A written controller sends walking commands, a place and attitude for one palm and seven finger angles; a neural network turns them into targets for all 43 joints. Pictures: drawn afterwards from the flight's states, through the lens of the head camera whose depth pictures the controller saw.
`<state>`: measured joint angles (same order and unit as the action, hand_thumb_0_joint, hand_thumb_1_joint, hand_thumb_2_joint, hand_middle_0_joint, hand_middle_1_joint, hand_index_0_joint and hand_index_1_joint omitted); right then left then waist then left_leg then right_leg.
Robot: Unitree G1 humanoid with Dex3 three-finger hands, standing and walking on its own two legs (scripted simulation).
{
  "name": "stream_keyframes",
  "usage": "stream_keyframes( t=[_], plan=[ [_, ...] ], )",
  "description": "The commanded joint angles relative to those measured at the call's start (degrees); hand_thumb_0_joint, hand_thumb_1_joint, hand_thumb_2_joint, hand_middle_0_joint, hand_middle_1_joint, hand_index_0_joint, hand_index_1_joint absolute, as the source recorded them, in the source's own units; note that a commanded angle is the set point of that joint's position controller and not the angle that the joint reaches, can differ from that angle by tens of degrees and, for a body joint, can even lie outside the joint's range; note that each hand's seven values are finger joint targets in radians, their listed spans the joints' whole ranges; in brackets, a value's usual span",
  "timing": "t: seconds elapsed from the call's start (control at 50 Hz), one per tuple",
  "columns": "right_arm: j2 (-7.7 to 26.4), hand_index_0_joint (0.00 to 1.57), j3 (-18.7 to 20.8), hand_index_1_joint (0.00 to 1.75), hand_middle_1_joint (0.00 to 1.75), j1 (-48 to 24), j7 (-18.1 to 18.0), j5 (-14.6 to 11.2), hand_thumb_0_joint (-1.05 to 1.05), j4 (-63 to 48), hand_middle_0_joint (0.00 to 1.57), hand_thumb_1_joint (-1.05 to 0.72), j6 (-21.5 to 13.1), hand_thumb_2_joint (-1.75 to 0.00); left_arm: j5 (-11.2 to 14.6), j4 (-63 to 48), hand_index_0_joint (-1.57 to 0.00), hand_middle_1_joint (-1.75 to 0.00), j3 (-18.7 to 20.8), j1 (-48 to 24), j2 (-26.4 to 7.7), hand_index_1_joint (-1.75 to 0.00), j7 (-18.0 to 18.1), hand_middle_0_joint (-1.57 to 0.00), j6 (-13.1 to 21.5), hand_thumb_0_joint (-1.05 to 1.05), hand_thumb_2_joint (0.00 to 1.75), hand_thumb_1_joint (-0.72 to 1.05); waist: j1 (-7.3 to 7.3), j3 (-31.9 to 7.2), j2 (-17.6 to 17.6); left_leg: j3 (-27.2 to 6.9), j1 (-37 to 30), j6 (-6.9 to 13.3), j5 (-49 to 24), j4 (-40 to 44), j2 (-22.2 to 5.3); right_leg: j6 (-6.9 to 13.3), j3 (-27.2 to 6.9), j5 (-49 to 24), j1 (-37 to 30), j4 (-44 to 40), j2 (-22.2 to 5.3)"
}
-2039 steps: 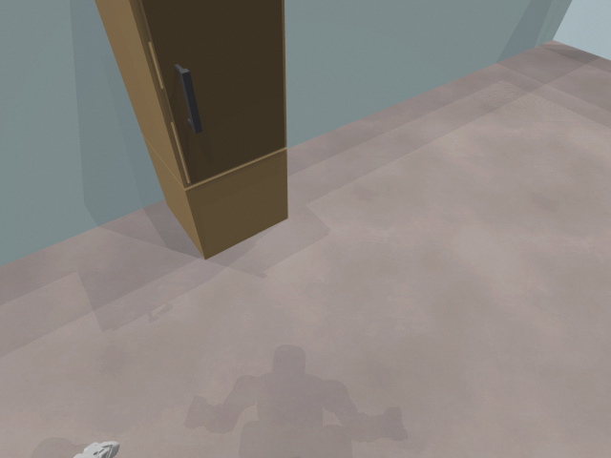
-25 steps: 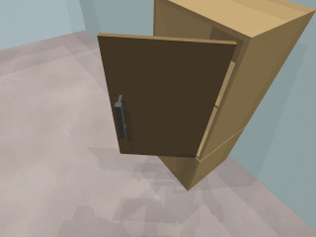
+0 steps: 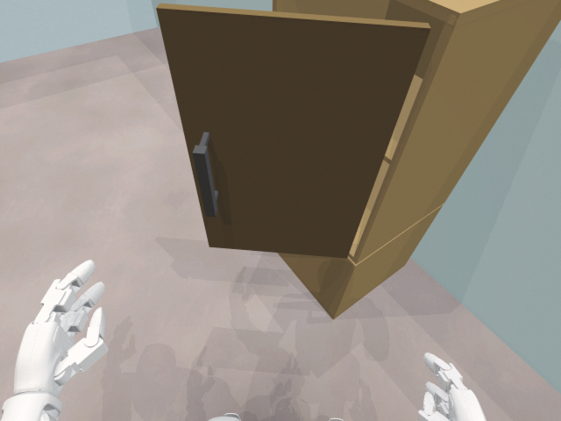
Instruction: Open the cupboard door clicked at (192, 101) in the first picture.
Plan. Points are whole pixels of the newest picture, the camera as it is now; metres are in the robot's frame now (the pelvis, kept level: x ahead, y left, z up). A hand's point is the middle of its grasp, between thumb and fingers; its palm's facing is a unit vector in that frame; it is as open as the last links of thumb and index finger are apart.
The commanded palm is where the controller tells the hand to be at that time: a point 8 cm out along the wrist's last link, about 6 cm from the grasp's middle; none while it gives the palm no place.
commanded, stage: raise the hand with hooked fingers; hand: left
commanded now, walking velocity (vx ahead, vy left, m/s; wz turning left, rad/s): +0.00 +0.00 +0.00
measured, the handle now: (208, 176) +0.55 +0.17 -0.01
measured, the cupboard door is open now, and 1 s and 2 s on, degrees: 50 50 50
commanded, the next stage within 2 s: move the hooked fingers beside the handle in 1.86 s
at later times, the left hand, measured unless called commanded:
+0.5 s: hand (112, 340) +0.23 +0.25 -0.01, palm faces +0.02 -1.00 -0.07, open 10.5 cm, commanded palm +0.20 +0.29 -0.01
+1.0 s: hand (96, 317) +0.25 +0.27 +0.00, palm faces +0.00 -1.00 -0.06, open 13.4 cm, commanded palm +0.23 +0.32 +0.01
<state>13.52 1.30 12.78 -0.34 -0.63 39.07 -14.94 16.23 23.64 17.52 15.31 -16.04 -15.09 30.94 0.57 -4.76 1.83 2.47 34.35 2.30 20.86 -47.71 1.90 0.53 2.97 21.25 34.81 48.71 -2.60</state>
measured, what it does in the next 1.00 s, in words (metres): stands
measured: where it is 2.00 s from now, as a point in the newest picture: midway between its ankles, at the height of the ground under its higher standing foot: outside the picture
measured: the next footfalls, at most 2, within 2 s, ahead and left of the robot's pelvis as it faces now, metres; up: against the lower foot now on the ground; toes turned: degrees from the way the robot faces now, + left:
none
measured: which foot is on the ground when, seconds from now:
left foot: down 0.00-1.00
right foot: down 0.00-1.00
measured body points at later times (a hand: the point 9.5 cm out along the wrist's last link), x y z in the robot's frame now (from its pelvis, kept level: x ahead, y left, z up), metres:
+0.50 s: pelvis +0.00 -0.02 -0.06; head +0.08 -0.02 +0.38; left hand +0.22 +0.30 +0.00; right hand +0.18 -0.26 -0.14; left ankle +0.03 +0.09 -0.70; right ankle +0.03 -0.12 -0.70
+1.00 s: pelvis +0.00 +0.01 -0.05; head +0.07 +0.03 +0.40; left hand +0.24 +0.33 +0.01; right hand +0.17 -0.23 -0.11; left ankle +0.03 +0.09 -0.70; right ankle +0.03 -0.12 -0.70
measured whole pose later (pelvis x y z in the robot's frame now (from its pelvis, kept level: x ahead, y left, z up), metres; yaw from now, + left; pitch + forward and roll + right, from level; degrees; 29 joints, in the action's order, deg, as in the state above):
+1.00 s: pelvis +0.00 +0.01 -0.05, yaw +0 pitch +15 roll -4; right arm 15.0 -1.7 15.3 -3.8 -1.9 30.8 -14.8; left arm 21.5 15.2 22.7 8.6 -22.3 -28.5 20.0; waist -0.2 -7.8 -0.8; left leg -0.4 52.5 2.7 29.1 -66.6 -0.4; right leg 0.4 5.5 27.0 49.9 62.1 -0.5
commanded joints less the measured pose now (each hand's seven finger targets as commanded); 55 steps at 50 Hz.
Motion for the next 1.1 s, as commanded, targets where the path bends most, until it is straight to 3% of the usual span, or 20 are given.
stream_keyframes(
  t=[0.0,0.04,0.06,0.1,0.14,0.18,0.26,0.32,0.42,0.46,0.5,0.58,0.6,0.7,0.78,0.86,0.9,1.02,1.08],
  plan=[
    [11.4,0.20,3.7,0.30,0.30,-5.2,0.3,-0.7,0.00,-12.6,0.20,-0.90,-6.6,-0.90,5.8,-1.2,-0.22,-0.50,7.9,1.1,-11.9,-0.50,-17.0,-0.22,13.5,0.00,0.77,0.60,-2.92,-9.0,-2.5,-4.6,13.7,-2.7,6.8,-9.0,-0.4,2.3,-3.9,12.8,12.8,7.0,2.2],
    [11.5,0.20,3.3,0.30,0.30,-5.4,-0.9,-1.9,0.00,-16.8,0.20,-0.90,-7.1,-0.90,10.4,-7.9,-0.22,-0.53,11.2,-1.2,-15.5,-0.53,-21.6,-0.22,10.3,0.00,0.75,0.55,-3.40,-15.1,-2.1,-3.2,16.6,-1.4,9.5,-12.2,-0.4,1.5,-8.2,19.7,10.6,5.3,1.5],
    [11.2,0.20,3.1,0.30,0.30,-4.8,-1.7,-2.2,0.00,-17.7,0.20,-0.90,-7.2,-0.90,12.2,-11.9,-0.23,-0.54,12.8,-2.2,-16.9,-0.54,-22.3,-0.23,8.2,0.00,0.74,0.53,-3.60,-17.0,-3.1,-3.0,16.8,-0.9,7.2,-13.6,-0.7,1.3,-9.2,18.9,8.7,4.6,1.7],
    [10.9,0.20,2.6,0.30,0.30,-3.1,-3.0,-2.0,0.00,-17.5,0.20,-0.90,-7.2,-0.90,13.4,-19.0,-0.23,-0.57,13.4,-5.6,-18.6,-0.57,-22.0,-0.23,4.2,0.00,0.72,0.48,-2.97,-18.8,-4.8,-3.5,16.4,-0.4,3.4,-15.2,-1.6,1.1,-9.0,15.0,7.6,5.8,2.7],
    [10.2,0.20,2.5,0.30,0.30,-2.3,-3.8,-1.8,0.00,-16.1,0.20,-0.90,-7.3,-0.90,12.2,-25.3,-0.23,-0.60,11.1,-6.4,-16.5,-0.60,-20.0,-0.23,1.6,0.00,0.70,0.43,-1.80,-18.3,-8.2,-4.1,14.0,0.0,-1.2,-15.7,-2.1,1.0,-7.7,7.4,7.9,6.5,3.3],
    [9.3,0.20,2.9,0.30,0.30,-1.8,-4.2,-1.5,0.00,-14.5,0.20,-0.90,-7.2,-0.90,9.8,-28.3,-0.24,-0.63,11.0,-4.0,-16.4,-0.63,-17.2,-0.24,-0.5,0.00,0.68,0.39,-1.44,-19.1,-7.9,-4.0,13.8,0.2,-5.2,-16.4,-2.3,0.6,-7.1,1.0,6.5,6.9,3.4],
    [8.5,0.20,3.1,0.30,0.30,-2.0,-4.3,-1.5,0.00,-12.0,0.20,-0.90,-6.3,-0.90,8.0,-27.7,-0.24,-0.69,11.7,-1.9,-16.0,-0.69,-15.3,-0.24,-4.0,0.00,0.64,0.29,-1.21,-19.0,-8.7,-4.6,12.9,-0.2,-9.5,-16.2,-2.5,0.2,-5.0,-6.1,6.6,8.1,3.4],
    [8.2,0.20,3.0,0.30,0.30,-2.2,-4.3,-1.6,0.00,-11.8,0.20,-0.90,-5.4,-0.90,8.7,-23.7,-0.25,-0.74,13.4,-0.5,-16.2,-0.74,-15.6,-0.25,-6.1,0.00,0.61,0.22,-1.52,-19.2,-5.1,-4.6,14.6,-0.4,-10.1,-16.3,-2.4,-0.3,-5.1,-7.9,4.8,7.7,3.1],
    [8.3,0.20,2.6,0.30,0.30,-2.1,-4.0,-1.7,0.00,-12.8,0.20,-0.90,-4.9,-0.90,10.1,-19.7,-0.26,-0.81,13.9,-0.5,-15.9,-0.81,-16.8,-0.26,-6.2,0.00,0.56,0.11,-1.97,-18.9,-2.1,-4.6,16.6,-0.7,-8.4,-15.5,-2.2,-0.8,-6.0,-6.4,2.8,6.4,2.3],
    [8.6,0.20,2.5,0.30,0.30,-1.9,-3.9,-1.8,0.00,-13.3,0.20,-0.90,-5.2,-0.90,9.8,-20.1,-0.26,-0.84,12.5,-1.6,-15.4,-0.84,-16.8,-0.26,-5.5,0.00,0.54,0.06,-1.77,-18.4,-3.5,-4.4,16.3,-0.5,-7.0,-14.9,-2.2,-0.7,-6.0,-3.5,4.2,5.8,2.3],
    [9.0,0.20,2.4,0.30,0.30,-1.5,-4.0,-1.7,0.00,-13.6,0.20,-0.90,-5.3,-0.90,9.9,-19.0,-0.26,-0.87,12.0,-3.2,-15.6,-0.87,-16.8,-0.26,-5.2,0.00,0.52,0.01,-1.59,-16.3,-2.5,-4.5,16.5,-0.4,-6.0,-14.6,-2.2,-0.1,-5.6,-0.8,5.5,5.6,2.8],
    [9.6,0.20,2.3,0.30,0.30,-0.5,-4.1,-1.9,0.00,-14.2,0.20,-0.90,-5.2,-0.90,8.9,-19.9,-0.27,-0.93,11.3,-4.6,-16.0,-0.93,-15.9,-0.27,-4.5,0.00,0.48,-0.08,-1.39,-16.2,-3.8,-4.5,14.5,-0.2,-3.0,-12.2,-2.1,0.2,-4.1,4.4,7.7,4.8,3.1],
    [9.9,0.20,2.2,0.30,0.30,-0.3,-4.2,-1.8,0.00,-14.3,0.20,-0.90,-5.3,-0.90,9.0,-20.7,-0.27,-0.94,12.0,-6.6,-17.6,-0.94,-15.7,-0.27,-4.3,0.00,0.47,-0.10,-1.63,-16.0,-4.5,-4.7,13.9,-0.3,-3.5,-12.2,-2.2,0.8,-3.8,4.0,8.0,5.4,3.5],
    [10.1,0.20,1.9,0.30,0.30,0.3,-4.2,-1.6,0.00,-15.0,0.20,-0.90,-4.7,-0.90,7.9,-22.6,-0.28,-1.02,12.2,-7.3,-18.5,-1.02,-13.8,-0.28,-4.7,0.00,0.42,-0.22,-1.88,-16.3,-7.4,-5.4,10.3,-0.6,-3.2,-9.1,-2.1,1.2,-1.1,2.9,9.1,6.1,4.0],
    [10.5,0.20,1.5,0.30,0.30,0.7,-4.0,-1.8,0.00,-15.5,0.20,-0.90,-4.0,-0.90,7.1,-22.4,-0.29,-1.08,10.5,-8.0,-17.1,-1.08,-12.8,-0.29,-5.5,0.00,0.38,-0.31,-1.30,-15.2,-9.1,-6.2,7.9,-1.0,-0.8,-6.4,-1.9,1.2,0.4,3.7,10.6,5.8,4.0],
    [10.9,0.20,1.3,0.30,0.30,1.4,-4.0,-1.7,0.00,-15.9,0.20,-0.90,-3.3,-0.90,7.0,-20.6,-0.29,-1.14,10.5,-10.5,-17.7,-1.14,-12.9,-0.29,-6.6,0.00,0.34,-0.41,-0.68,-14.9,-7.2,-6.7,7.5,-1.2,-0.3,-5.7,-2.0,1.1,0.9,3.3,10.7,5.4,4.2],
    [11.1,0.20,1.0,0.30,0.30,1.7,-4.2,-1.5,0.00,-16.1,0.20,-0.90,-3.1,-0.90,6.9,-19.4,-0.30,-1.17,10.4,-12.5,-18.1,-1.17,-13.3,-0.30,-7.2,0.00,0.32,-0.45,-0.62,-13.7,-8.2,-7.0,7.7,-1.5,0.0,-5.4,-2.0,1.5,1.0,3.2,11.2,5.5,4.4],
    [11.4,0.20,0.8,0.30,0.30,2.4,-4.2,-1.5,0.00,-16.1,0.20,-0.90,-2.5,-0.90,6.5,-19.0,-0.30,-1.20,10.7,-16.4,-19.3,-1.20,-14.0,-0.30,-7.9,0.00,0.30,-0.50,-0.73,-16.8,-8.6,-7.5,4.1,-2.2,-3.9,-4.6,-2.2,1.6,1.5,0.6,10.2,5.5,4.5],
    [11.4,0.20,0.9,0.30,0.30,2.4,-4.2,-1.6,0.00,-16.1,0.20,-0.90,-2.2,-0.90,6.4,-18.0,-0.30,-1.20,10.6,-17.8,-19.3,-1.20,-14.2,-0.30,-8.4,0.00,0.30,-0.50,-0.58,-16.2,-8.9,-7.6,4.1,-2.3,-3.9,-4.3,-2.2,1.5,1.6,0.5,10.7,5.3,4.3]
  ],
)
